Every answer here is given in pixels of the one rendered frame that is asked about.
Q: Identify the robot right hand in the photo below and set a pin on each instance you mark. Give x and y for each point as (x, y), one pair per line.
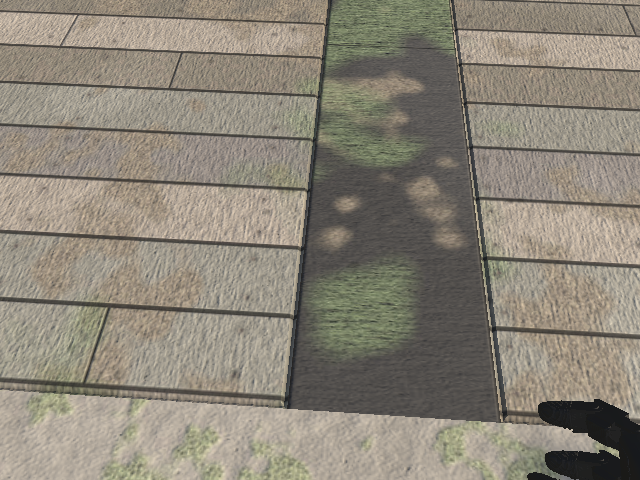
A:
(604, 423)

